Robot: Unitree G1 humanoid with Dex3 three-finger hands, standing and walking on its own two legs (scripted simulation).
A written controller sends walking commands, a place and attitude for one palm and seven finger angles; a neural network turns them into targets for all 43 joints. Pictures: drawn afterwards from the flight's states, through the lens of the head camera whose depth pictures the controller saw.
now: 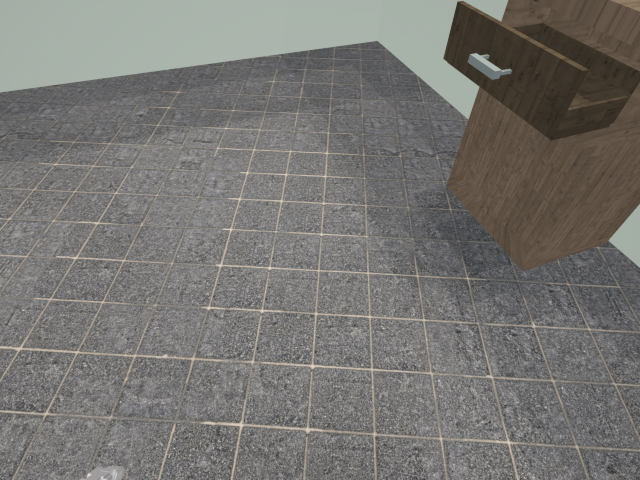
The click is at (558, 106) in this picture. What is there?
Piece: drawer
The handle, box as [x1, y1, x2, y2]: [468, 53, 511, 79]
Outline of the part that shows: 468,62 492,79 498,78 501,74 510,73 511,71 510,69 501,70 485,59 488,58 489,55 487,54 479,55 475,53 470,54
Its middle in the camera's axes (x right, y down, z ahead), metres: +0.49 -0.51 +1.12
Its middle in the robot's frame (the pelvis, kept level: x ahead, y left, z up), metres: +1.20 -0.43 -0.01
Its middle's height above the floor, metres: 0.76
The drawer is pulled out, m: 0.23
